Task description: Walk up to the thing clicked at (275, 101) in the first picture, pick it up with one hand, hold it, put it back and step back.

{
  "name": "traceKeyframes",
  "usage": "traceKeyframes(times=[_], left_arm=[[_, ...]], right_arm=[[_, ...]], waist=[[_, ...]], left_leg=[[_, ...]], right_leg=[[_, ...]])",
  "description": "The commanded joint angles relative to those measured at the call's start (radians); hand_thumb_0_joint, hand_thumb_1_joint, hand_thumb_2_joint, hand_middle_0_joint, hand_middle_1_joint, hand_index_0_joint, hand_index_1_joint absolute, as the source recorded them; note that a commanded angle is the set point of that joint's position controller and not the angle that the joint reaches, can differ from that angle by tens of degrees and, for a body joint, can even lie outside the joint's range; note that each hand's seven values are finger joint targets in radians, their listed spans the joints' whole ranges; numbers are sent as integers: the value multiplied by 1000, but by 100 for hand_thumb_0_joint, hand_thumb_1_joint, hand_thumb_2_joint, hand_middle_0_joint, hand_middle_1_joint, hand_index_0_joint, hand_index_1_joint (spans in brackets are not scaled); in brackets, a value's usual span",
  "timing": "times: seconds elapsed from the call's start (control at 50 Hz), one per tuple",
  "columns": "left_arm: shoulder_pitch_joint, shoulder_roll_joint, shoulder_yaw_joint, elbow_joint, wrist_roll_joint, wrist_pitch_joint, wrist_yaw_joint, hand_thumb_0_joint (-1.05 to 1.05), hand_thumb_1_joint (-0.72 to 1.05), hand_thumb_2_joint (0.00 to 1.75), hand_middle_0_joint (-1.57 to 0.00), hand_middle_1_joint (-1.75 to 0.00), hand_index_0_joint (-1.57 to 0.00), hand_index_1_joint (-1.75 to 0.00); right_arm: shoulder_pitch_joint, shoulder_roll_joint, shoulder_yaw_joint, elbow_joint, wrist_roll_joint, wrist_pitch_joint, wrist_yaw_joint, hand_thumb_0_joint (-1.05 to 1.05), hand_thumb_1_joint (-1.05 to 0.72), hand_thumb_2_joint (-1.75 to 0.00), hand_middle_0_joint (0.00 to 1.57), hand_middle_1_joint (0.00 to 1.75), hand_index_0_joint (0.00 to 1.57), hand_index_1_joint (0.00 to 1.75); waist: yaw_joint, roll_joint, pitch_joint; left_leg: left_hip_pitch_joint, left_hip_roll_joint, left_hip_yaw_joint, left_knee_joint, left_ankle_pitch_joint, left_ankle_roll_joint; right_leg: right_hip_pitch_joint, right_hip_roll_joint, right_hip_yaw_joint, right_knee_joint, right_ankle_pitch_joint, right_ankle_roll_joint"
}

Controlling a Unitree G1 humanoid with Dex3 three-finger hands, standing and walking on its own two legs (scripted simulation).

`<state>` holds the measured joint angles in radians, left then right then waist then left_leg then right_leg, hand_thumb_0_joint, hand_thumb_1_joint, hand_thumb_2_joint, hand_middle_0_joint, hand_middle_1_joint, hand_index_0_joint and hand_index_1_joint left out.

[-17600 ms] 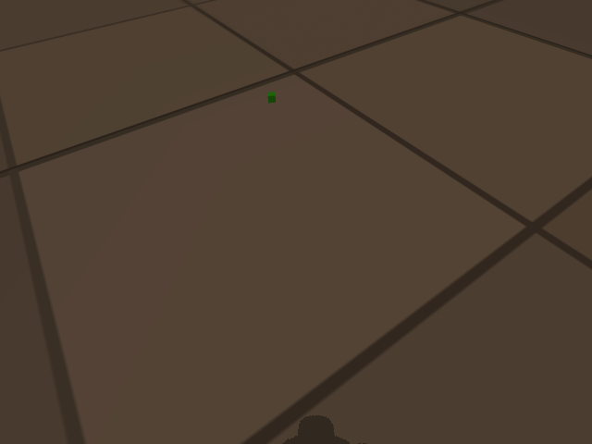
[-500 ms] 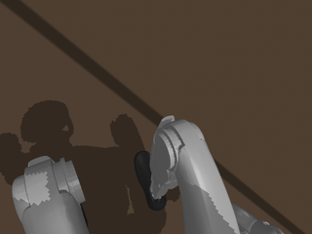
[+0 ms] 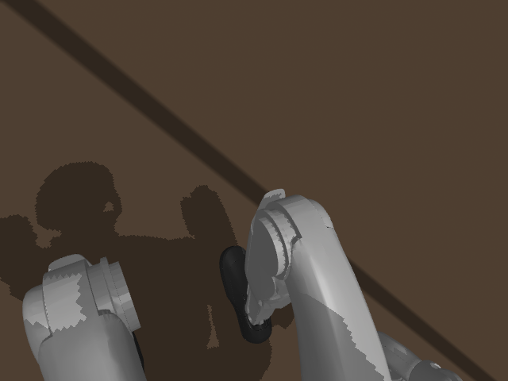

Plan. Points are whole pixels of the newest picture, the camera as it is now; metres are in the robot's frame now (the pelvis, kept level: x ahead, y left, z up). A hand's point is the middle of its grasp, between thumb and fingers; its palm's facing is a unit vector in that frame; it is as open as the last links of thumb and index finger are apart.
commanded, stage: close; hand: left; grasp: from above
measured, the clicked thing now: out of the picture +0.42 +0.34 -0.28
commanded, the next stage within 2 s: settle in 0.18 s
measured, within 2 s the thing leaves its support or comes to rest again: leaves its support in 0.64 s
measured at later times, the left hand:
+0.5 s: hand out of the picture +0.41 +0.32 -0.25, palm faces -0.42 -0.21 -0.88, open 5.8 cm
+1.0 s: hand out of the picture +0.40 +0.33 -0.16, palm faces -0.43 -0.14 -0.89, open 5.3 cm
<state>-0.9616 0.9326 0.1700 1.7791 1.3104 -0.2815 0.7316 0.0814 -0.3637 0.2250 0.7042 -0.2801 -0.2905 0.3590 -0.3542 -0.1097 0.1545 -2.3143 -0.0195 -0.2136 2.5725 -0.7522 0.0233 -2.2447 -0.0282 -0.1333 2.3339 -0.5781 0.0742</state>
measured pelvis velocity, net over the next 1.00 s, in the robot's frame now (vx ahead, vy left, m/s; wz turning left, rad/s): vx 0.01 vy -0.01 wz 0.09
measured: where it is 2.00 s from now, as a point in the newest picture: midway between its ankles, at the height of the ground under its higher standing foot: (195, 349)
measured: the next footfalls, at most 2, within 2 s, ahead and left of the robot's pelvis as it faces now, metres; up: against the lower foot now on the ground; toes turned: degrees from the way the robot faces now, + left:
none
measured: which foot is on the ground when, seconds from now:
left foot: down 0.00-1.00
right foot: down 0.00-1.00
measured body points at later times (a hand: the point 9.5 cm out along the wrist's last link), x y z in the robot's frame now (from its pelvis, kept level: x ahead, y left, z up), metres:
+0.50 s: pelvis +0.00 +0.00 +0.00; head +0.27 +0.13 +0.34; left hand +0.43 +0.33 -0.20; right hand +0.07 -0.27 -0.05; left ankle +0.06 +0.11 -0.27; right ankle +0.14 -0.13 -0.27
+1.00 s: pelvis +0.01 -0.01 +0.03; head +0.23 +0.09 +0.40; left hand +0.42 +0.33 -0.11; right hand +0.12 -0.27 -0.07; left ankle +0.06 +0.11 -0.27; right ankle +0.14 -0.13 -0.27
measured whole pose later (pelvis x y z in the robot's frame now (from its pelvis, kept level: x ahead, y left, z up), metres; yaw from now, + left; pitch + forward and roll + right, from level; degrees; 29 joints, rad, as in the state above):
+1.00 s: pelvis +0.01 -0.01 +0.03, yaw +5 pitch +34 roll -10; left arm -0.87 0.70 0.11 1.48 1.25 -0.21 0.49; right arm 0.11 -0.33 0.04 0.75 -0.16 -0.19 0.31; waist -0.23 0.01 -0.06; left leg -2.30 -0.03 -0.13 2.44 -0.74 0.01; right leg -2.27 -0.06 -0.06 2.29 -0.61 0.05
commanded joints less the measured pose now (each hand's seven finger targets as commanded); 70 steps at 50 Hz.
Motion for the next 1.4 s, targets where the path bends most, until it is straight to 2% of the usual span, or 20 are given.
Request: traceKeyframes(times=[0.0, 0.22, 0.4, 0.48, 0.54, 0.6, 0.66, 0.68, 0.72, 0.76, 0.8, 0.82, 0.86, 0.88, 0.94, 0.96, 1.0, 1.1, 1.14, 1.38], left_arm=[[-133, 222, 9, -17, -10, 16, 8, 0, 62, 17, -93, -29, -98, -24], [-148, 219, 6, -12, 3, 5, 0, 0, 70, 18, -105, -19, -106, -18], [-167, 232, 25, -70, -6, 12, -10, 0, 86, 23, -124, -22, -124, -21], [-156, 262, 70, -129, -3, 16, -12, 0, 89, 22, -125, -23, -126, -21], [-198, 249, 66, -186, -5, 13, -30, 0, 89, 21, -125, -23, -127, -21], [-173, 265, 115, -347, -23, 8, -38, 0, 90, 22, -125, -26, -127, -23], [-144, 85, 9, -364, -47, 17, -69, 0, 89, 23, -124, -27, -126, -24], [-141, 140, 50, -390, -47, 25, -70, 0, 89, 21, -122, -27, -126, -24], [-143, 119, 50, -463, -60, 37, -86, 0, 89, 20, -122, -25, -125, -22], [-156, -21, -44, -463, -82, 50, -112, 0, 91, 22, -123, -26, -126, -23], [-179, 7, -39, -412, -67, 69, -134, 0, 90, 18, -122, -24, -125, -20], [-145, 94, 35, -388, -59, 78, -137, 0, 88, 18, -121, -23, -125, -20], [-191, -50, -67, -459, -74, 76, -172, 0, 90, 18, -126, -20, -128, -18], [-194, -62, -77, -415, -75, 79, -185, 0, 91, 20, -126, -23, -128, -20], [-177, 45, -17, -443, -71, 80, -218, 0, 88, 20, -123, -22, -126, -20], [-181, -15, -57, -430, -70, 78, -232, 0, 90, 23, -126, -22, -128, -21], [-174, 42, -12, -402, -73, 73, -241, 0, 92, 24, -128, -23, -129, -21], [-199, 4, -52, -460, -85, 44, -274, 0, 89, 16, -124, -21, -127, -18], [-223, 42, -33, -504, -83, 34, -269, 0, 92, 19, -125, -23, -128, -20], [-191, -4, -41, -546, -106, 74, -274, 0, 94, 27, -125, -29, -128, -26]], right_arm=[[174, -339, -98, 3, 1, 3, -6, 0, -89, -90, 20, 30, 20, 30], [179, -331, -97, -7, 8, 4, -8, 0, -89, -90, 20, 30, 20, 30], [185, -334, -128, -7, 14, 19, -22, 0, -91, -90, 20, 30, 20, 30], [194, -338, -152, 7, 16, 25, -20, 0, -91, -90, 20, 30, 20, 30], [190, -334, -161, 13, 22, 22, -19, 0, -91, -90, 20, 30, 20, 30], [205, -320, -199, 31, 36, 29, -20, 0, -91, -90, 20, 30, 20, 30], [186, -289, -224, 28, 60, 34, -13, 0, -91, -90, 20, 30, 20, 30], [220, -305, -241, 52, 66, 42, -17, 0, -90, -90, 20, 30, 20, 30], [243, -297, -264, 62, 80, 54, -20, 0, -90, -90, 20, 30, 20, 30], [226, -263, -261, 63, 96, 64, -18, 0, -90, -90, 20, 30, 20, 30], [244, -273, -264, 63, 104, 71, -22, 0, -90, -90, 20, 30, 20, 30], [269, -287, -277, 72, 103, 81, -30, 0, -90, -90, 20, 30, 20, 30], [241, -244, -272, 64, 116, 90, -37, 0, -90, -90, 20, 30, 20, 30], [233, -242, -269, 58, 115, 93, -40, 0, -90, -90, 20, 30, 20, 30], [232, -253, -278, 30, 130, 103, -62, 0, -90, -90, 20, 30, 20, 30], [240, -229, -275, 53, 130, 110, -66, 0, -90, -90, 20, 30, 20, 30], [229, -236, -276, 21, 132, 117, -79, 0, -90, -90, 20, 30, 20, 30], [229, -190, -273, 34, 138, 132, -110, 0, -90, -90, 20, 30, 20, 30], [243, -201, -280, 41, 141, 138, -126, 0, -90, -90, 20, 30, 20, 30], [282, -195, -307, 41, 163, 162, -174, 0, -90, -90, 20, 30, 20, 30]], waist=[[-29, 414, -586], [-40, 401, -581], [-23, 446, -634], [11, 525, -697], [-9, 513, -670], [52, 601, -815], [36, 581, -805], [51, 580, -828], [78, 602, -889], [76, 560, -871], [65, 503, -808], [74, 475, -830], [91, 486, -863], [76, 457, -826], [115, 419, -865], [111, 408, -853], [97, 323, -815], [116, 346, -863], [132, 365, -912], [152, 385, -949]], left_leg=[[404, 10, 69, -334, 194, -16], [416, 9, 76, -310, 227, -15], [436, 8, 88, -323, 211, -17], [493, 6, 88, -342, 258, -27], [474, 6, 109, -325, 228, -22], [570, 2, 112, -347, 276, -33], [549, 1, 119, -359, 276, -32], [548, 0, 120, -367, 300, -27], [587, -4, 120, -391, 321, -30], [564, -7, 118, -416, 295, -28], [528, -11, 124, -407, 284, -17], [513, -15, 130, -403, 282, -10], [538, -21, 135, -436, 252, -11], [510, -24, 141, -439, 222, -7], [505, -34, 154, -445, 222, 2], [500, -36, 163, -453, 216, 1], [438, -40, 177, -439, 180, 13], [446, -42, 202, -463, 176, 8], [489, -42, 199, -471, 200, 5], [571, -36, 184, -554, 200, 3]], right_leg=[[338, 46, -108, -146, 137, -80], [334, 43, -105, -138, 161, -77], [339, 42, -95, -140, 151, -84], [333, 43, -101, -126, 175, -88], [323, 43, -90, -133, 162, -85], [319, 37, -86, -122, 183, -92], [278, 41, -84, -128, 188, -99], [292, 40, -82, -143, 207, -94], [285, 29, -73, -145, 213, -100], [252, 27, -70, -155, 192, -106], [225, 28, -63, -169, 182, -99], [261, 28, -55, -180, 183, -101], [260, 20, -42, -200, 155, -106], [256, 22, -42, -212, 133, -104], [301, 17, -21, -224, 126, -102], [307, 17, -15, -238, 123, -104], [337, 17, -5, -262, 89, -102], [395, 20, 19, -287, 65, -109], [394, 14, 14, -287, 90, -108], [388, 7, 13, -327, 98, -114]])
